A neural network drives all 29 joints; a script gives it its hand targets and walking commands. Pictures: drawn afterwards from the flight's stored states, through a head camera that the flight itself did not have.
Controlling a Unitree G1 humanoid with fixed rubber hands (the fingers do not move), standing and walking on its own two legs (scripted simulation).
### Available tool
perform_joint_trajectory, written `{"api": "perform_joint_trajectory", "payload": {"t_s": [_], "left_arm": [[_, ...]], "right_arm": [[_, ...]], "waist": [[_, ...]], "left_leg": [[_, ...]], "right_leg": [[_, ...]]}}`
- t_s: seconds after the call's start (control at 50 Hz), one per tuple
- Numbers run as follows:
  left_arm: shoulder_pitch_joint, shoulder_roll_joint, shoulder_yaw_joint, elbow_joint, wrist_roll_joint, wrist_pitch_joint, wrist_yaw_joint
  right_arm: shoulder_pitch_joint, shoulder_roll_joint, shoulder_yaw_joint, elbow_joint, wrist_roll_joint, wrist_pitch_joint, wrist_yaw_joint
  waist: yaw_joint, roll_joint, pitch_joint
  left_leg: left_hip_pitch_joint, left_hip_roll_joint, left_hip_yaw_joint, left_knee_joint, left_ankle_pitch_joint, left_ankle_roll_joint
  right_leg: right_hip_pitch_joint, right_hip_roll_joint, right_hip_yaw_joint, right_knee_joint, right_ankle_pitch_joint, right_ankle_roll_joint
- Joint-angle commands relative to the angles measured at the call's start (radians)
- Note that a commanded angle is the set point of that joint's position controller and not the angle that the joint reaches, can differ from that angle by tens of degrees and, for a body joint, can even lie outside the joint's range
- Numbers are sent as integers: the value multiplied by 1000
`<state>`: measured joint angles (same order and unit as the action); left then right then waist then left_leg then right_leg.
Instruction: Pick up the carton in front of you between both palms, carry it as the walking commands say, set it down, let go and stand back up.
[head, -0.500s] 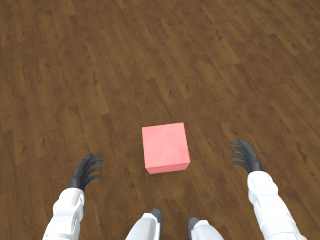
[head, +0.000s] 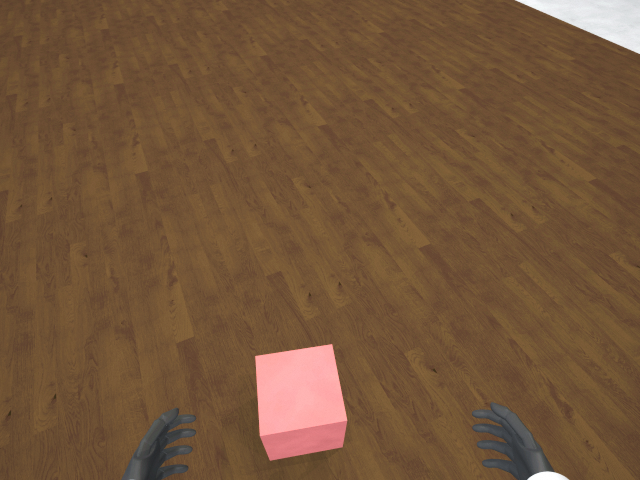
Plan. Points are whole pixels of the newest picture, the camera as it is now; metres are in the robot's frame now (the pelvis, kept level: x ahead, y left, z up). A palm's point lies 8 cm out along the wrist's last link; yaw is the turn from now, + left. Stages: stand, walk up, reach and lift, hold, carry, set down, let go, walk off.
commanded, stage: let go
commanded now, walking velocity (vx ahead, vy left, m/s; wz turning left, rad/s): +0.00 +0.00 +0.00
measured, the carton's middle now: (300, 403) +0.44 +0.07 -0.65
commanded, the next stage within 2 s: stand in 0.28 s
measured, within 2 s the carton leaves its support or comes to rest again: neither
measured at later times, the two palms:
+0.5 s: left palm out of the picture +0.15 +0.30 -0.08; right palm out of the picture +0.14 -0.25 -0.08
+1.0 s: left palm out of the picture +0.14 +0.33 -0.10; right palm out of the picture +0.12 -0.26 -0.08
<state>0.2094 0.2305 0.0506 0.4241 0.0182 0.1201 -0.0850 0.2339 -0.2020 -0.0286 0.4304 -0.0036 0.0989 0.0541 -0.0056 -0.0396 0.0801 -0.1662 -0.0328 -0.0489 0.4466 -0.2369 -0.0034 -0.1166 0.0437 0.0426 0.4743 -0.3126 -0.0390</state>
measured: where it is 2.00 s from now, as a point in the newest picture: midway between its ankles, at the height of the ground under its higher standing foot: outside the picture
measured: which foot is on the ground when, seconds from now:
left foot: down 0.00-1.00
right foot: down 0.00-1.00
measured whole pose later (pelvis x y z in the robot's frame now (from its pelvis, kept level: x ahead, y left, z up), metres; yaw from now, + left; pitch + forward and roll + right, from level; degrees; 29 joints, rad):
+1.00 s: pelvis +0.01 +0.04 +0.00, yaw -2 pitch -1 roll +0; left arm 0.20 0.37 0.02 0.77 0.03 0.00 0.03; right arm 0.14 -0.35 -0.01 0.86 -0.04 -0.01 -0.02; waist -0.01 -0.03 0.02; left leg -0.17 -0.06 0.00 0.45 -0.26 0.05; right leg -0.11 0.01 0.08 0.43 -0.30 0.02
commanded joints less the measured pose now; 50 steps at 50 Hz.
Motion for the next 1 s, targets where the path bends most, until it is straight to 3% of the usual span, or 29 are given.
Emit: {"api": "perform_joint_trajectory", "payload": {"t_s": [0.0, 0.06, 0.1, 0.12, 0.14, 0.16, 0.18, 0.2, 0.22, 0.24, 0.26, 0.28, 0.32, 0.36, 0.38, 0.42, 0.48, 0.52, 0.58, 0.6, 0.62, 0.66, 0.72, 0.8, 0.82, 0.88, 0.9, 0.92, 0.98], "left_arm": [[-18, 85, 26, -104, 1, 15, 8], [-34, 141, 104, -164, 57, 25, 16], [-13, 52, -24, -156, -32, 18, 0], [-27, 115, 7, -103, -28, 11, 1], [-50, 166, 58, -213, 29, 54, 35], [-40, 157, 70, -172, 52, 66, 50], [-89, 186, 91, -230, 51, 65, 58], [-31, 124, 13, -166, 7, 78, 62], [-7, 133, 35, -161, 13, 78, 72], [-61, 78, 0, -191, -16, 76, 68], [-16, 92, 21, -146, -3, 74, 68], [-49, 169, 34, 9, 16, 0, 107], [-12, 187, 39, 40, 18, -47, 109], [3, 209, 44, 51, 33, -66, 101], [-50, 211, 29, 59, 43, -89, 99], [-55, 199, 36, 78, 27, -104, 98], [-37, 214, 29, 111, 18, -103, 96], [-57, 215, 24, 134, 22, -117, 98], [-40, 232, 9, 181, 31, -114, 103], [6, 209, 6, 185, 14, -129, 106], [-15, 230, 6, 194, 17, -127, 105], [-18, 251, 2, 203, 15, -124, 103], [-2, 256, 7, 228, 10, -108, 107], [-8, 272, 16, 251, 18, -124, 112], [15, 248, 2, 277, 8, -124, 109], [-18, 256, -7, 269, 23, -125, 113], [-21, 254, -5, 276, 18, -129, 112], [-38, 245, -13, 279, 13, -130, 115], [-10, 273, -5, 326, 8, -128, 118]], "right_arm": [[-37, -83, -16, -105, 25, 23, 10], [-64, -136, -42, -127, 16, 31, 22], [-45, -107, -60, -109, -9, 32, 2], [-12, -91, -29, -102, 11, 21, -4], [6, -77, -34, -60, 11, -18, -15], [-17, -113, -25, -59, 10, -29, -25], [2, -112, 3, -79, 16, -22, -30], [-44, -79, -26, -110, 17, -38, -44], [-29, -82, -38, -44, 22, -28, -42], [-7, -90, -41, -53, 29, -27, -45], [-58, -105, -28, -43, 12, -25, -51], [-22, -190, -47, 98, -49, -42, -74], [-43, -240, -53, 125, -68, -64, -74], [-92, -273, -59, 129, -60, -81, -75], [-108, -204, -46, 145, -49, -82, -67], [-129, -224, -44, 180, -43, -95, -68], [-134, -250, -46, 193, -48, -99, -63], [-96, -224, -43, 226, -51, -103, -70], [-89, -255, -42, 241, -47, -114, -80], [-129, -256, -39, 251, -37, -112, -76], [-80, -271, -35, 259, -33, -119, -80], [-91, -275, -35, 279, -27, -119, -76], [-70, -323, -43, 309, -27, -122, -77], [-112, -319, -32, 342, -36, -125, -79], [-118, -319, -29, 347, -35, -123, -78], [-132, -320, -33, 352, -37, -121, -79], [-125, -321, -31, 360, -36, -120, -84], [-128, -308, -25, 374, -35, -121, -85], [-135, -306, -24, 393, -37, -117, -75]], "waist": [[14, 42, -19], [44, 99, -66], [-23, -53, -19], [-26, 60, 7], [16, 53, -106], [19, 28, -108], [50, 45, -142], [-6, -59, -121], [34, 38, -120], [-14, 8, -83], [20, 30, -126], [0, -100, -38], [13, 55, -60], [38, 68, -4], [3, 5, -25], [32, -27, -79], [17, 78, -113], [4, 45, -176], [-14, 88, -135], [24, 70, -107], [6, 109, -138], [-10, 67, -126], [-7, 152, -127], [21, 8, -66], [-3, 109, -154], [-10, -14, -100], [-12, 48, -147], [-2, -11, -101], [2, 7, -125]], "left_leg": [[157, -19, 51, 8, 149, -15], [138, -7, 61, 12, 145, -18], [253, -3, 34, 4, 187, -12], [219, -25, 50, 6, 170, -19], [137, -39, 41, 32, 230, -16], [99, -50, 68, 42, 209, -17], [134, -41, 46, 38, 211, -1], [126, -31, 35, 52, 211, 7], [96, -26, 27, 29, 249, -8], [73, -33, 29, 34, 244, 1], [121, -25, 45, 41, 221, -18], [1, 73, -33, -2, 155, -10], [-51, 90, -63, -9, 47, 7], [-118, 86, -79, -38, -34, 21], [-107, 85, -60, -39, -72, 10], [-81, 92, -88, -35, 38, 21], [-2, 80, -51, -1, 98, 20], [6, 107, -72, 5, 144, 21], [10, 111, -66, -4, 250, 23], [-4, 111, -88, -10, 314, 31], [21, 123, -97, -17, 351, 19], [81, 120, -88, 13, 432, 30], [99, 161, -152, -75, 321, -2], [4, 131, -128, -75, 229, 10], [58, 146, -124, -93, 204, 26], [49, 126, -73, -47, 319, 19], [79, 120, -59, -56, 359, 3], [51, 114, -91, -55, 344, 21], [83, 122, -80, -61, 297, 28]], "right_leg": [[-111, -58, 19, -124, 206, 37], [-46, -59, 24, -127, 159, 43], [-153, -39, 3, -136, 185, 36], [-159, -50, 12, -125, 212, 38], [-34, -47, 28, -73, 402, 38], [35, -63, 45, -67, 470, 42], [-9, -47, 36, -39, 383, 52], [-38, -43, 28, -49, 436, 61], [-5, -35, 13, -40, 417, 53], [-71, -30, 26, -40, 450, 45], [8, -42, 34, -42, 415, 52], [-137, -66, 37, -28, 145, 64], [-82, -56, 48, -47, 83, 51], [-77, -61, 60, -61, 38, 36], [-107, -79, 72, -89, -21, 44], [-70, -89, 89, -56, 83, 32], [-88, -84, 102, -85, 109, 35], [-48, -85, 83, -56, 152, 39], [-47, -97, 88, -43, 201, 39], [-73, -98, 70, -32, 279, 29], [-31, -100, 90, -26, 255, 26], [-87, -101, 82, -35, 298, 28], [-87, -85, 73, -45, 152, 33], [-57, -90, 79, -53, 188, 34], [-22, -86, 76, -56, 183, 34], [-38, -109, 90, -85, 269, 38], [-20, -114, 85, -75, 294, 32], [-38, -115, 106, -67, 277, 27], [-25, -122, 98, -106, 215, 37]]}}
